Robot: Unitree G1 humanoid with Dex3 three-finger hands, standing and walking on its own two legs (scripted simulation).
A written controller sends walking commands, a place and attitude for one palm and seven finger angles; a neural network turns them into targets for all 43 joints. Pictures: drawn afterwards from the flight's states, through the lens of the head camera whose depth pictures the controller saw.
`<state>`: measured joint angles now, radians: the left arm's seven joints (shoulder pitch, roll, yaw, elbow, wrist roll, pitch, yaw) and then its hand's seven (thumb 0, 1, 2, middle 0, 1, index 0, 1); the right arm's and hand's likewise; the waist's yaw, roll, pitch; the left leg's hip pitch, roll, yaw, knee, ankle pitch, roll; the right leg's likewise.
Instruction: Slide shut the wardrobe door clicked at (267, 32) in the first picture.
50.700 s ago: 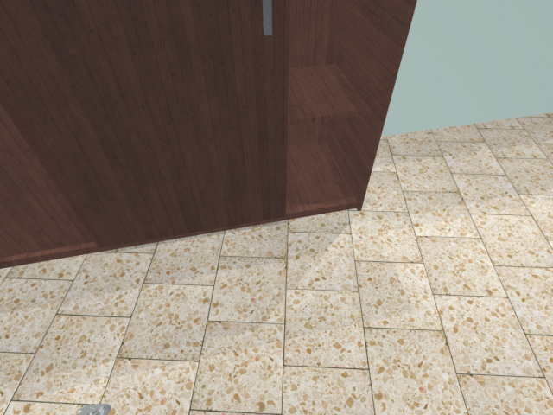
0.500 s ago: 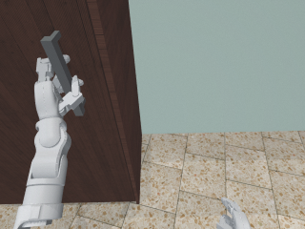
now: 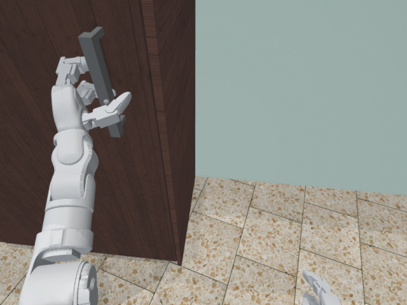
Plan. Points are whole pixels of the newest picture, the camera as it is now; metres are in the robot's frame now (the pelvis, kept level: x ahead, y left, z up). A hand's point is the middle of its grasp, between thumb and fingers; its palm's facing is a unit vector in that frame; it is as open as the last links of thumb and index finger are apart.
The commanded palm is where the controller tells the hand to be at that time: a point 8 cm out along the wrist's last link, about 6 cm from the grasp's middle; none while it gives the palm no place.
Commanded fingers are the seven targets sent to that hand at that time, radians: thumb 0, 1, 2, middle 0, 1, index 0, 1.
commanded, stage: loosen the grip on the handle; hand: left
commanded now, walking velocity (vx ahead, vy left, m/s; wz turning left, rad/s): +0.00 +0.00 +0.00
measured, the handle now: (108, 87) +0.43 +0.23 +0.22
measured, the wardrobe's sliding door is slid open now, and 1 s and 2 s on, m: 0.00 0.00 0.00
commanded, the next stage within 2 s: slip the hand off the handle in 0.36 s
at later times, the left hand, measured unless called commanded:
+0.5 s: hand (106, 104) +0.39 +0.22 +0.22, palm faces +0.28 -0.96 -0.05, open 14.8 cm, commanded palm +0.35 +0.27 +0.21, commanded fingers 0.00 -0.55 0.20 -0.25 -1.15 -0.25 -1.15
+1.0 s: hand (70, 104) +0.38 +0.29 +0.21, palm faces +0.33 -0.94 -0.07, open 14.7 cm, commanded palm +0.36 +0.32 +0.21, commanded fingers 0.00 -0.55 0.20 -0.25 -1.15 -0.25 -1.15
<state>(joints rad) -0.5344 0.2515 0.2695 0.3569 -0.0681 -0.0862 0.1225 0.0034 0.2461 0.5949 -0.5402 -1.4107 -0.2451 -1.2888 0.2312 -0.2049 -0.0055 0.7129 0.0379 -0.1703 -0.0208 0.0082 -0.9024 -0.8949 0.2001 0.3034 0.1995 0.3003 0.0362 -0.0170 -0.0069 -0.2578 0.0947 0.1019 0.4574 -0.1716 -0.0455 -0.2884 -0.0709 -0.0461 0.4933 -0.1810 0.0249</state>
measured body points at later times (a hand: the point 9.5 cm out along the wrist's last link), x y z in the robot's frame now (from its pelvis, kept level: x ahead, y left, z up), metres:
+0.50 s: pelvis +0.01 -0.02 -0.01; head +0.01 -0.02 +0.44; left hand +0.37 +0.27 +0.22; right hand +0.13 -0.29 -0.10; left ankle +0.05 +0.14 -0.74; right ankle +0.05 -0.14 -0.74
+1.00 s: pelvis +0.04 +0.01 -0.01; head +0.04 +0.01 +0.44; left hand +0.36 +0.34 +0.21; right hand +0.19 -0.23 -0.10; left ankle +0.05 +0.14 -0.74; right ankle +0.05 -0.14 -0.74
